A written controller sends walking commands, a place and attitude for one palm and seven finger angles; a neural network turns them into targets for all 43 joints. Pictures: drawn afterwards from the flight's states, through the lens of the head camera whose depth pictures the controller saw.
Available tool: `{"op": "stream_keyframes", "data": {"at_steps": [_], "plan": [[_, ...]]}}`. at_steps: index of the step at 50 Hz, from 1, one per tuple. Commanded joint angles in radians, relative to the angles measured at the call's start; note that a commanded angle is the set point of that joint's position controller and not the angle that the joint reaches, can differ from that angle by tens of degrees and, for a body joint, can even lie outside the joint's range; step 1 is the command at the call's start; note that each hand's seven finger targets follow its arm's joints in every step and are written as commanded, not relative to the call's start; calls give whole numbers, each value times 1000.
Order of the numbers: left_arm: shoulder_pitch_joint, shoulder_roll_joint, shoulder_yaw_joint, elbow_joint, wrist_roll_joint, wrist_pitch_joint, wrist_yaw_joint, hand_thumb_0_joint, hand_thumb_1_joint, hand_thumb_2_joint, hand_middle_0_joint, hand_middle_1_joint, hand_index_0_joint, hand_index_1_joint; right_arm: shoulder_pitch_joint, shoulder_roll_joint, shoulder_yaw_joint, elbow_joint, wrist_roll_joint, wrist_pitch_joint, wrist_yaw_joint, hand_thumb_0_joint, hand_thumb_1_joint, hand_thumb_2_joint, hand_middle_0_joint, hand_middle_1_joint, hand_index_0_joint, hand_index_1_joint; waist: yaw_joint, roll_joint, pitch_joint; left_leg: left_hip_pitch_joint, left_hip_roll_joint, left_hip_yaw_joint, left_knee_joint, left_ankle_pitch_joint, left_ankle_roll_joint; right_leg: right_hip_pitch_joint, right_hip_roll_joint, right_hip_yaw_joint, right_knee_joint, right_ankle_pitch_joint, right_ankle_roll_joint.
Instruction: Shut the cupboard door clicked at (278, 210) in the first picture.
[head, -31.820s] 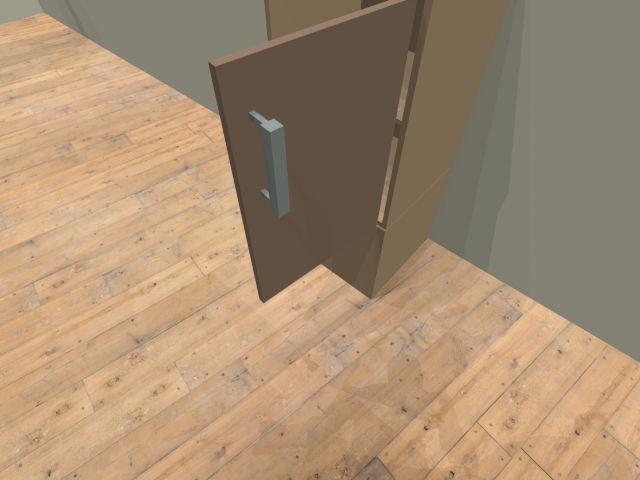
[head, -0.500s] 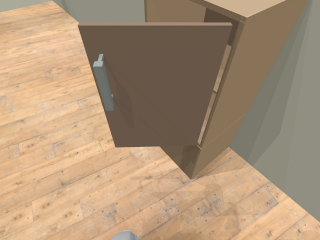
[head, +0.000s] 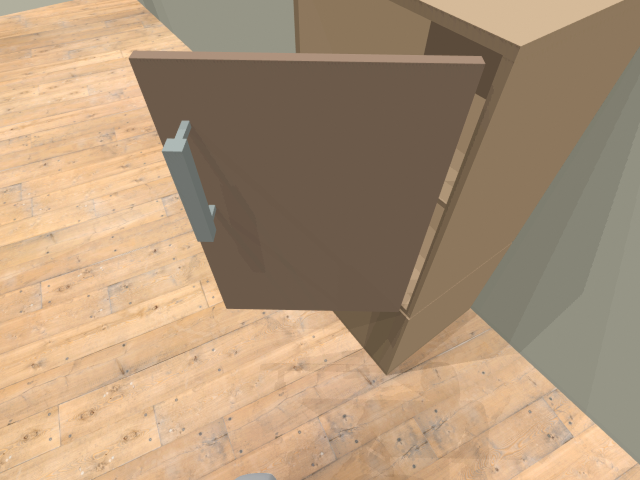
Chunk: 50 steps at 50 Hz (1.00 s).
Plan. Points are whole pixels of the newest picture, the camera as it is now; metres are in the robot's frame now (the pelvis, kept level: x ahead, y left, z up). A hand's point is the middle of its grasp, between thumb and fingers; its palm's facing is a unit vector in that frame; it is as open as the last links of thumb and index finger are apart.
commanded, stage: come to a stop and stand still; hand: left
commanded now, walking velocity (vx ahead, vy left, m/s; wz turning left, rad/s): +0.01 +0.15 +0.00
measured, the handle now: (196, 185) +0.47 +0.22 +0.09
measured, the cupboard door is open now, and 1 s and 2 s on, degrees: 53 53 53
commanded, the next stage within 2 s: look again from close up in 0.96 s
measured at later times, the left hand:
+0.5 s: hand out of the picture +0.04 +0.21 -0.16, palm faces +0.00 -0.96 -0.27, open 7.4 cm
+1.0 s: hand out of the picture -0.07 +0.22 -0.17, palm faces +0.00 -0.98 -0.22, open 7.4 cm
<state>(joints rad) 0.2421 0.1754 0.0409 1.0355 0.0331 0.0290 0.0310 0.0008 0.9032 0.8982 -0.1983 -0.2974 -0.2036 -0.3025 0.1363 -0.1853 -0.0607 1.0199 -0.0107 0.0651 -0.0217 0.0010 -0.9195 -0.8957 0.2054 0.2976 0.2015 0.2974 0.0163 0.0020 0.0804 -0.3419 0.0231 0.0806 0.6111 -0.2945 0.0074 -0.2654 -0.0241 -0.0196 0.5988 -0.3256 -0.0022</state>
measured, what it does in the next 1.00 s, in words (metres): shifts its weight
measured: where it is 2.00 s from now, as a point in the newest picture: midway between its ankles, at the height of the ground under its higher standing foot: outside the picture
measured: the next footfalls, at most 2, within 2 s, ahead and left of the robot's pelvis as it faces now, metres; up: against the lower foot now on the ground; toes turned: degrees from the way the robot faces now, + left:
none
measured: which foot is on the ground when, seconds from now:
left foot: down 0.00-1.00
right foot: down 0.00-1.00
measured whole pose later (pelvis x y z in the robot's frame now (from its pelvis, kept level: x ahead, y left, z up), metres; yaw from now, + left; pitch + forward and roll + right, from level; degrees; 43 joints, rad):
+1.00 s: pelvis -0.06 +0.03 +0.00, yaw -1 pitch -1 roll +0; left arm 0.35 0.19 0.00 1.02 0.03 0.01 0.03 0.00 0.90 0.90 -0.20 -0.30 -0.20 -0.30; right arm 0.23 -0.18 -0.04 1.03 -0.02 0.02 0.00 0.01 -0.91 -0.90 0.20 0.30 0.20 0.30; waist 0.01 -0.01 0.03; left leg -0.30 -0.02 0.07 0.54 -0.22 0.05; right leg -0.31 -0.04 0.01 0.52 -0.19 0.03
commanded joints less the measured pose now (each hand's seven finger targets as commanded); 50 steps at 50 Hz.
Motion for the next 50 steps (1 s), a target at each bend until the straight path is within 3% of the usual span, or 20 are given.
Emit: {"op": "stream_keyframes", "data": {"at_steps": [1, 3, 5, 7, 8, 9, 11, 13, 14, 15, 16, 18, 19, 21, 25, 27, 29, 31, 42, 50], "plan": [[-10, 167, 25, -56, -3, -26, 7, 0, 900, 900, -200, -300, -200, -300, 61, -58, -9, -48, 1, -21, 4, 0, -900, -900, 200, 300, 200, 300, -26, -154, -87, 54, -14, -55, 126, -123, -23, -4, -270, 263, -250, 474, -188], [-9, 175, 27, -47, -7, -31, 9, 0, 900, 900, -200, -300, -200, -300, 84, -66, 0, -38, 5, -32, 2, 0, -900, -900, 200, 300, 200, 300, -24, -159, -111, 53, -2, -65, 3, -68, -29, 93, -259, 230, -178, 614, -172], [-3, 174, 28, -39, -15, -31, 11, 0, 900, 900, -200, -300, -200, -300, 107, -85, 5, -23, 5, -46, 1, 0, -900, -900, 200, 300, 200, 300, -20, -95, -133, 139, 32, -77, -143, 239, -23, 116, -210, 172, -104, 648, -114], [20, 146, 21, -41, -22, -29, 16, 0, 900, 900, -200, -300, -200, -300, 114, -129, 3, -21, -3, -57, -9, 0, -900, -900, 200, 300, 200, 300, -3, 3, -176, 225, 112, -114, -131, 550, 3, 103, -127, 103, -56, 556, -59], [17, 140, 18, -42, -21, -26, 18, 0, 900, 900, -200, -300, -200, -300, 112, -139, 3, -24, -5, -56, -13, 0, -900, -900, 200, 300, 200, 300, 1, 5, -171, 224, 127, -121, -132, 572, 15, 97, -106, 88, -60, 493, -49], [-8, 131, 17, -43, -19, -18, 17, 0, 900, 900, -200, -300, -200, -300, 102, -138, 3, -22, -4, -56, -15, 0, -900, -900, 200, 300, 200, 300, 1, 73, -131, 200, 138, -144, -164, 602, 31, 89, -88, 69, -50, 431, -38], [-23, 123, 8, -44, -20, -6, 15, 0, 900, 900, -200, -300, -200, -300, 95, -146, 10, -24, -4, -56, -16, 0, -900, -900, 200, 300, 200, 300, 7, 122, -99, 144, 162, -181, -229, 570, 57, 108, -50, 37, -39, 248, -16], [-16, 113, 5, -35, -19, 1, 10, 0, 900, 900, -200, -300, -200, -300, 74, -145, 13, -25, -4, -57, -14, 0, -900, -900, 200, 300, 200, 300, 19, 123, -68, 92, 159, -187, -273, 393, 61, 121, -38, 43, -74, 128, -13], [38, 213, -25, -100, -16, -19, 20, 0, 900, 900, -200, -300, -200, -300, 57, -162, 15, -90, -8, -68, -6, 0, -900, -900, 200, 300, 200, 300, 15, 154, -39, 144, 82, -150, -270, 364, 39, 80, -14, 11, -73, 62, -11], [45, 186, -11, -126, -19, -18, 22, 0, 900, 900, -200, -300, -200, -300, 21, -167, -4, -121, -8, -83, 2, 0, -900, -900, 200, 300, 200, 300, 23, 114, -85, 115, 122, -180, -161, 355, 37, 15, -44, 53, -60, 79, -15], [29, 169, -7, -121, -17, -26, 22, 0, 900, 900, -200, -300, -200, -300, 31, -144, -7, -124, -10, -80, 3, 0, -900, -900, 200, 300, 200, 300, 10, 79, -145, 114, 99, -164, -134, 311, 33, 50, -62, 80, -80, 147, -30], [14, 188, -9, -152, -16, -29, 21, 0, 900, 900, -200, -300, -200, -300, 59, -117, -5, -137, -7, -66, 7, 0, -900, -900, 200, 300, 200, 300, -12, -33, -123, 63, 36, -111, -77, 55, 11, 15, -120, 160, -166, 53, -52], [-3, 193, -11, -166, -13, -31, 21, 0, 900, 900, -200, -300, -200, -300, 81, -100, 0, -142, -14, -59, 12, 0, -900, -900, 200, 300, 200, 300, -23, -135, -92, 46, 4, -86, -48, -15, 5, -17, -148, 221, -208, -12, -72], [-31, 200, -4, -187, -12, -32, 22, 0, 900, 900, -200, -300, -200, -300, 115, -90, -7, -132, -15, -54, 15, 0, -900, -900, 200, 300, 200, 300, -47, -173, -60, 64, -5, -80, -1, -30, 0, -119, -176, 240, -266, -149, -88], [-33, 179, -9, -207, -11, -30, 20, 0, 900, 900, -200, -300, -200, -300, 146, -89, -5, -125, -15, -63, 19, 0, -900, -900, 200, 300, 200, 300, -53, -67, -19, 56, 21, -113, -75, -23, 17, -167, -112, 168, -209, -138, -62], [-12, 165, -10, -202, -11, -30, 19, 0, 900, 900, -200, -300, -200, -300, 122, -112, -6, -131, -13, -71, 17, 0, -900, -900, 200, 300, 200, 300, -38, 28, -3, -4, 63, -170, -170, -58, 33, -134, -57, 99, -135, -84, -36], [33, 142, -17, -191, -9, -28, 16, 0, 900, 900, -200, -300, -200, -300, 103, -125, -2, -133, -14, -75, 17, 0, -900, -900, 200, 300, 200, 300, -11, 65, -12, -53, 100, -209, -251, -108, 53, -55, -23, 43, -92, -13, -18], [59, 138, -15, -172, -10, -32, 13, 0, 900, 900, -200, -300, -200, -300, 89, -137, -6, -133, -12, -78, 14, 0, -900, -900, 200, 300, 200, 300, -7, 81, -41, -60, 105, -218, -275, -131, 56, -14, -21, 27, -75, 28, -13], [109, 131, -17, -106, -4, -40, 6, 0, 900, 900, -200, -300, -200, -300, 95, -135, -7, -84, -8, -74, 15, 0, -900, -900, 200, 300, 200, 300, -18, 29, -16, -27, 82, -190, -287, -217, 41, -54, -50, 76, -160, -33, -12], [121, 135, -15, -65, -5, -48, 4, 0, 900, 900, -200, -300, -200, -300, 107, -131, -3, -41, -5, -78, 13, 0, -900, -900, 200, 300, 200, 300, -25, -1, -31, 17, 69, -174, -264, -178, 36, -75, -71, 116, -208, -67, -18]]}}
